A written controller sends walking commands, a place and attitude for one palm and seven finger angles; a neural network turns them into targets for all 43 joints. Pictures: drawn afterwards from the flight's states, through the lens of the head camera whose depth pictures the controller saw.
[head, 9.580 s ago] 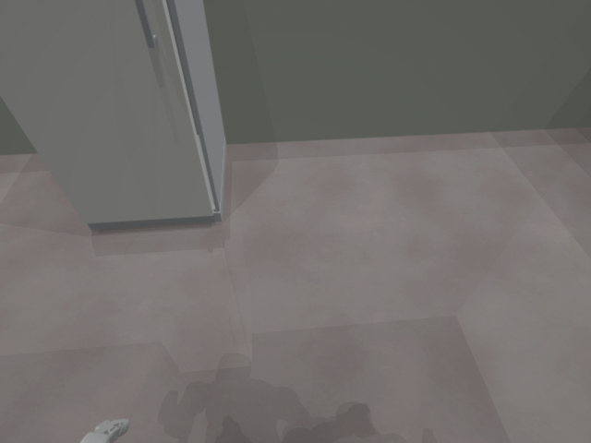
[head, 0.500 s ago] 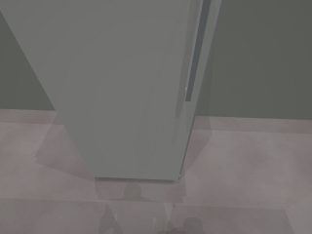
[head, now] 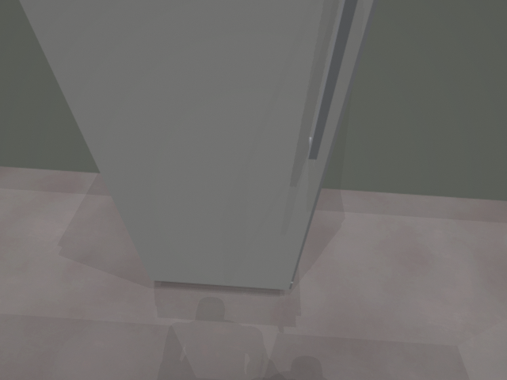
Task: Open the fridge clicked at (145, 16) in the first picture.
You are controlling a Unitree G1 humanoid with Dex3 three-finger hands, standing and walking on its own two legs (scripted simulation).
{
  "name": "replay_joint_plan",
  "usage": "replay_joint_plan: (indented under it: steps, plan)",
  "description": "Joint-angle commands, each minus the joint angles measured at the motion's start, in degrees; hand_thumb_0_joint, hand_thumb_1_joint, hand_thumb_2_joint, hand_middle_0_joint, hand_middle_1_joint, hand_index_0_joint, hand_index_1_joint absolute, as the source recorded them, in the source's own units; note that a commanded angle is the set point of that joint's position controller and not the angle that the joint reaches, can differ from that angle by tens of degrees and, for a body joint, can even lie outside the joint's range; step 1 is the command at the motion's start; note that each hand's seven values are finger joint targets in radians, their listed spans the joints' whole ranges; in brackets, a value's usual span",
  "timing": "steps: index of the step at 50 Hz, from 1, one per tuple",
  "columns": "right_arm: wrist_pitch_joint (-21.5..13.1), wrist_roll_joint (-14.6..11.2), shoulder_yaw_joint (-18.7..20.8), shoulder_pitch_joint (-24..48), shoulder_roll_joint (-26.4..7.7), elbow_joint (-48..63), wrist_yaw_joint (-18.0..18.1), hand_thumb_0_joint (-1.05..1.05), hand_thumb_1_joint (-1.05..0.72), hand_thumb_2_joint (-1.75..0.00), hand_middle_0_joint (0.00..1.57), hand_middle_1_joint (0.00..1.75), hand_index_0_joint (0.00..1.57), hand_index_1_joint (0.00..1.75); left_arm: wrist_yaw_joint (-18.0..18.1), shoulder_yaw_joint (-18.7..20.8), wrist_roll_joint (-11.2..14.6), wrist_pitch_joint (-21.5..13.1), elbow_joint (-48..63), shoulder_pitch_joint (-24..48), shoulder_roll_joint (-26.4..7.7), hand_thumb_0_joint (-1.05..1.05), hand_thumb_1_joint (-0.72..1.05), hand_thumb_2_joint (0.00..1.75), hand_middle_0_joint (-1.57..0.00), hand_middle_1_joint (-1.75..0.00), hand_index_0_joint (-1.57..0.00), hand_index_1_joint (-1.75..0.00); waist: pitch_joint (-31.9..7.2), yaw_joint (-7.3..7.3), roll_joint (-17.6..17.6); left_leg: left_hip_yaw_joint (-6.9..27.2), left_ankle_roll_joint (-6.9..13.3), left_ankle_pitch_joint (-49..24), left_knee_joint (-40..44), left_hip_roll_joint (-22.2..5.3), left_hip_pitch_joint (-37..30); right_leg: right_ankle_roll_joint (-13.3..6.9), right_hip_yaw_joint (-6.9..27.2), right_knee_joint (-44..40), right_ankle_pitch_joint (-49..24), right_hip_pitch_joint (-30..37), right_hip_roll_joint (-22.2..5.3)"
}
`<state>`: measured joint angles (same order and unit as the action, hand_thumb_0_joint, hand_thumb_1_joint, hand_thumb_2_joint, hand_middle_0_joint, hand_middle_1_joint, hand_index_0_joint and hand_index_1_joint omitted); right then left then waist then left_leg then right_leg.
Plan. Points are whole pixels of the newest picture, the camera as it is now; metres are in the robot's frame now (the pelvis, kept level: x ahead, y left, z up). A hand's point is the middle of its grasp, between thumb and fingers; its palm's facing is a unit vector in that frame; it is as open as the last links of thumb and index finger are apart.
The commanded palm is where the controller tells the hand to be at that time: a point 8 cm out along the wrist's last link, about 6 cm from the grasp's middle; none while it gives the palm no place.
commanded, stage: look again from close up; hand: right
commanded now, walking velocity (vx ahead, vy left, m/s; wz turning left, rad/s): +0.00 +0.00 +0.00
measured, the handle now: (335, 47) +0.54 -0.08 +0.28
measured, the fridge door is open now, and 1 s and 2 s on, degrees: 0 0 0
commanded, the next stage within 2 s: none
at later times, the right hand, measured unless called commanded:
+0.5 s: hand out of the picture -0.05 -0.14 -0.17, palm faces +0.04 +0.99 -0.16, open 7.4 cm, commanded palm none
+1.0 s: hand out of the picture -0.06 -0.14 -0.18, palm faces +0.07 +0.99 -0.14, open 7.4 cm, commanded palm none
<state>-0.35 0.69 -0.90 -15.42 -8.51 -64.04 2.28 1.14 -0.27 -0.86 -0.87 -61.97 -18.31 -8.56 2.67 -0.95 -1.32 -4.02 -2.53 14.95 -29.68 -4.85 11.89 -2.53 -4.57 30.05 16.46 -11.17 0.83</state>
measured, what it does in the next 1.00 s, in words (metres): stands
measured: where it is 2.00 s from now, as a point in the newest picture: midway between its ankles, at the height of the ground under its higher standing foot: outside the picture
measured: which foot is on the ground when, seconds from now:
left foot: down 0.00-1.00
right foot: down 0.00-1.00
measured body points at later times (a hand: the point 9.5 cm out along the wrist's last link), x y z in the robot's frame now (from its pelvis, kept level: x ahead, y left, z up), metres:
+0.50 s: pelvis -0.04 +0.03 +0.00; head -0.05 +0.02 +0.45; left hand -0.04 +0.25 -0.15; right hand -0.05 -0.19 -0.16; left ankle +0.01 +0.15 -0.73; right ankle +0.00 -0.09 -0.73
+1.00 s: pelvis -0.04 +0.01 +0.00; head -0.04 +0.00 +0.45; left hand -0.06 +0.22 -0.16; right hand -0.06 -0.19 -0.16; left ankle +0.01 +0.15 -0.73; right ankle +0.00 -0.09 -0.73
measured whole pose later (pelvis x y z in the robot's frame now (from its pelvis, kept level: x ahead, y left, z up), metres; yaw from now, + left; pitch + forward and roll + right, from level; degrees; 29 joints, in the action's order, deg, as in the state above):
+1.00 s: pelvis -0.04 +0.01 +0.00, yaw -1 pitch -2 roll +0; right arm 0.0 1.1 0.5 -19.8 -6.8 -61.5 1.7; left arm 0.7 0.2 -1.0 -0.2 -62.6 -19.8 -5.7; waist 0.9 0.1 0.7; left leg -5.3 -1.1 9.8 -26.4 -3.7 14.8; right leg -1.7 -3.2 28.1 11.5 -15.2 -0.1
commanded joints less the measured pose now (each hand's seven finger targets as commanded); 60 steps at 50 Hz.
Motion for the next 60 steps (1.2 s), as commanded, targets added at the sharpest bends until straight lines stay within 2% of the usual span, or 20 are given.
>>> replay_joint_plan:
  steps: [1, 5, 9, 15, 20, 25, 29, 35, 47, 51, 60]
  plan:
    - [-0.72, 0.33, 0.72, -3.41, -5.63, 3.03, 0.22, 0.0, -0.9, -0.9, 0.2, 0.3, 0.2, 0.3, 0.16, 1.36, 0.17, -0.64, 3.79, -1.41, -5.98, 0.0, 0.9, 0.9, -0.2, -0.3, -0.2, -0.3, 4.28, 0.82, 2.55, 3.58, 3.86, -0.98, 5.19, -1.85, 1.59, 0.6, 7.3, -9.34, -2.11, -6.75, -6.32]
    - [-0.56, 0.35, 1.04, -4.66, -5.67, 3.92, 0.09, 0.0, -0.9, -0.9, 0.2, 0.3, 0.2, 0.3, -0.02, 1.46, 0.14, -0.44, 3.92, -1.56, -6.19, 0.0, 0.9, 0.9, -0.2, -0.3, -0.2, -0.3, 5.2, 0.79, 2.47, 4.22, 3.8, 2.64, 6.39, -1.53, 2.86, 0.71, 7.59, -11.43, 5.04, -7.97, -6.03]
    - [-0.77, 0.38, 1.32, -5.48, -5.89, 4.69, 0.0, 0.0, -0.9, -0.9, 0.2, 0.3, 0.2, 0.3, -0.09, 1.53, 0.07, -0.34, 4.03, -1.99, -5.95, 0.0, 0.9, 0.9, -0.2, -0.3, -0.2, -0.3, 4.04, 0.59, 3.99, 5.25, 3.89, 5.06, 8.36, -2.01, 4.07, 0.86, 6.35, -10.37, 3.86, -6.3, -5.44]
    - [-0.86, 0.32, 1.52, -6.28, -6.02, 5.26, -0.19, 0.0, -0.9, -0.9, 0.2, 0.3, 0.2, 0.3, -0.13, 1.37, 0.08, -0.32, 3.73, -2.26, -5.72, 0.0, 0.9, 0.9, -0.2, -0.3, -0.2, -0.3, 3.58, 0.66, 2.2, 5.79, 4.0, 6.56, 10.02, -2.19, 4.51, 1.15, 6.03, -10.38, 4.09, -6.3, -5.4]
    - [-0.83, 0.28, 1.77, -6.87, -6.14, 5.0, -0.31, 0.0, -0.9, -0.9, 0.2, 0.3, 0.2, 0.3, -0.17, 1.25, 0.02, -0.02, 2.81, -3.4, -5.06, 0.0, 0.9, 0.9, -0.2, -0.3, -0.2, -0.3, 3.45, 0.58, 3.6, 6.47, 4.13, 10.35, 11.93, -2.73, 5.6, 1.5, 5.05, -9.05, 3.91, -6.17, -4.79]
    - [-0.64, 0.29, 1.98, -7.27, -5.84, 4.89, -0.33, 0.0, -0.9, -0.9, 0.2, 0.3, 0.2, 0.3, -0.19, 1.26, 0.0, 0.18, 2.08, -4.3, -4.48, 0.0, 0.9, 0.9, -0.2, -0.3, -0.2, -0.3, 3.9, 0.71, 2.38, 6.27, 4.09, 11.8, 12.3, -2.65, 5.88, 1.58, 5.21, -9.06, 5.2, -7.41, -4.83]
    - [-0.68, 0.26, 2.11, -7.61, -5.52, 4.81, -0.29, 0.0, -0.9, -0.9, 0.2, 0.3, 0.2, 0.3, -0.15, 1.3, 0.01, 0.17, 1.46, -5.31, -3.89, 0.0, 0.9, 0.9, -0.2, -0.3, -0.2, -0.3, 3.17, 0.86, 3.25, 6.18, 4.15, 11.75, 12.27, -2.82, 4.87, 1.59, 5.25, -8.61, 4.83, -8.3, -4.71]
    - [-0.49, 0.28, 2.19, -8.09, -4.49, 4.49, -0.24, 0.0, -0.9, -0.9, 0.2, 0.3, 0.2, 0.3, -0.04, 1.32, -0.04, 0.14, 0.9, -5.9, -3.31, 0.0, 0.9, 0.9, -0.2, -0.3, -0.2, -0.3, 4.03, 1.11, 1.42, 5.32, 4.03, 10.3, 11.15, -2.19, 4.17, 1.46, 6.58, -10.13, 6.61, -10.26, -5.24]
    - [-0.59, 0.51, 2.11, -9.19, -2.62, 4.16, -0.14, 0.0, -0.9, -0.9, 0.2, 0.3, 0.2, 0.3, 0.14, 1.62, 0.12, -0.4, 1.16, -4.89, -3.3, 0.0, 0.9, 0.9, -0.2, -0.3, -0.2, -0.3, 2.49, 1.67, -0.77, 3.14, 3.6, 1.68, 7.91, -1.35, 0.19, 0.96, 9.25, -13.24, 7.46, -11.57, -6.8]
    - [-0.72, 0.58, 2.04, -9.36, -2.25, 3.99, -0.1, 0.0, -0.9, -0.9, 0.2, 0.3, 0.2, 0.3, 0.16, 1.75, 0.15, -0.42, 1.33, -4.5, -3.41, 0.0, 0.9, 0.9, -0.2, -0.3, -0.2, -0.3, 2.1, 1.52, 1.0, 3.15, 3.56, 0.39, 8.0, -1.47, 0.52, 0.93, 8.89, -12.83, 5.55, -9.96, -6.84]
    - [-0.95, 0.53, 1.93, -9.41, -2.29, 3.34, -0.06, 0.0, -0.9, -0.9, 0.2, 0.3, 0.2, 0.3, 0.17, 1.49, 0.23, -0.55, 1.02, -3.5, -3.24, 0.0, 0.9, 0.9, -0.2, -0.3, -0.2, -0.3, 2.79, 1.33, 1.2, 3.73, 3.52, -0.77, 8.83, -1.91, 1.0, 1.14, 7.78, -12.7, 2.82, -7.99, -6.46]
